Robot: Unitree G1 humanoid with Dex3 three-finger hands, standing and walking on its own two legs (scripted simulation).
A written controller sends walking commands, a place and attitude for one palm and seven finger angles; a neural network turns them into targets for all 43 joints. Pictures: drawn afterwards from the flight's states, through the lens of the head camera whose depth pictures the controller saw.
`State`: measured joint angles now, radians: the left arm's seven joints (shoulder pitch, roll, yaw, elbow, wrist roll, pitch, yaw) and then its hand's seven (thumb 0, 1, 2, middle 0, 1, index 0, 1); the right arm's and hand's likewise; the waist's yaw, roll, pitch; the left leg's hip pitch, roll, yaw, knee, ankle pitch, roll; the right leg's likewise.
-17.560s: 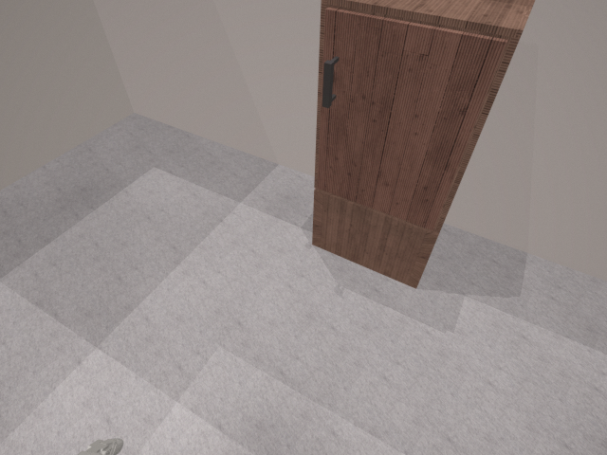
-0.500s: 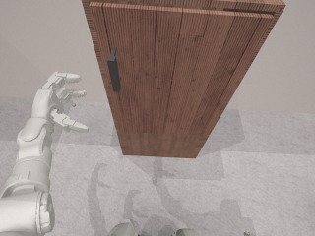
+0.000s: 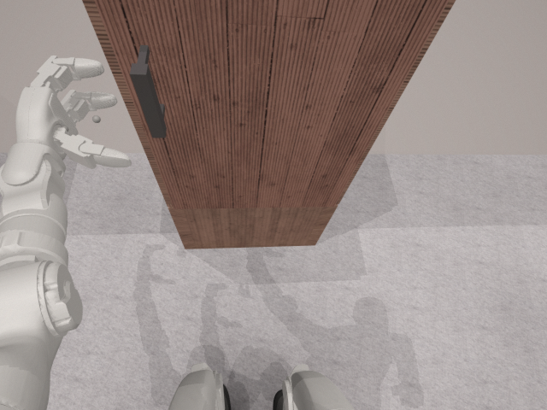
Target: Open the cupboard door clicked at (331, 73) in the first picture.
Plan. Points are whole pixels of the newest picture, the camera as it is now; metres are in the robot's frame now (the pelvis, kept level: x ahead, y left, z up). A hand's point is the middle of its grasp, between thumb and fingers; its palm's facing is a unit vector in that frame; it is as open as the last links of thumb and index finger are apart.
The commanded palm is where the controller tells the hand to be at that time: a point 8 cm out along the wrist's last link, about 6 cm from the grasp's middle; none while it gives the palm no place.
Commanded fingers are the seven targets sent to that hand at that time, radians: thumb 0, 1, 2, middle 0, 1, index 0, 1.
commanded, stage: move the hooked fingers beside the handle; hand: left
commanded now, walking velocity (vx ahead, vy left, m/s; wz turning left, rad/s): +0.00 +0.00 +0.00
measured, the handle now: (151, 94) +0.56 +0.14 +0.08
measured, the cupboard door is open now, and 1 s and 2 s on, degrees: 0 0 0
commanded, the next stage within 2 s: slide the fingers in behind the handle in 0.78 s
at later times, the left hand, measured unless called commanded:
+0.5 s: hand (95, 126) +0.50 +0.21 +0.08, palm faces -0.02 -1.00 +0.00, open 14.0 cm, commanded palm +0.48 +0.25 +0.08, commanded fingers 0.00 -0.50 0.30 -0.30 -1.20 -0.30 -1.20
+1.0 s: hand (108, 123) +0.50 +0.19 +0.08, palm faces -0.02 -1.00 -0.01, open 14.0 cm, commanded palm +0.48 +0.24 +0.08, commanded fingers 0.00 -0.50 0.30 -0.30 -1.20 -0.30 -1.20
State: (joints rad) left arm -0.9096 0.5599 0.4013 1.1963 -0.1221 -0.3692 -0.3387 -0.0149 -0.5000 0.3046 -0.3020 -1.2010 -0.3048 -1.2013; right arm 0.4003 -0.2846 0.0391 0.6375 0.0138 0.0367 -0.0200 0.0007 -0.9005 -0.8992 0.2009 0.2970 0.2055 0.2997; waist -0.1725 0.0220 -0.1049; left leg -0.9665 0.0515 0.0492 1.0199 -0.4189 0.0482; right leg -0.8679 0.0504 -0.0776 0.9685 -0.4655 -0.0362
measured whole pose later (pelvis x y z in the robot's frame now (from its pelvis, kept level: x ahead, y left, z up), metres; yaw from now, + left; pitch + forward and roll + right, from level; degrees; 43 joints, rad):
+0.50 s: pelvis +0.01 +0.01 +0.00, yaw +0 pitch +20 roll -3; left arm -0.82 0.48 0.36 1.11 -0.13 -0.39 -0.31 -0.02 -0.50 0.30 -0.30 -1.20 -0.30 -1.20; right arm 0.38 -0.27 0.02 0.61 0.01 0.08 0.00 0.00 -0.90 -0.90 0.20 0.30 0.21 0.30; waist -0.14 0.02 -0.12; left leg -0.92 0.04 0.05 1.00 -0.44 0.06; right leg -0.82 0.05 -0.07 0.94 -0.47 -0.02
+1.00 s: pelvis +0.00 +0.01 +0.00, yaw +0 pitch +21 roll -3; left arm -0.89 0.51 0.37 1.18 -0.11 -0.38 -0.28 -0.01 -0.50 0.30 -0.30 -1.20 -0.30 -1.20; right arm 0.42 -0.27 0.04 0.62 0.00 0.07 0.00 0.00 -0.90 -0.90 0.20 0.30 0.21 0.30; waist -0.17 0.03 -0.11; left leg -0.97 0.05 0.05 1.02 -0.43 0.05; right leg -0.87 0.05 -0.07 0.97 -0.47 -0.03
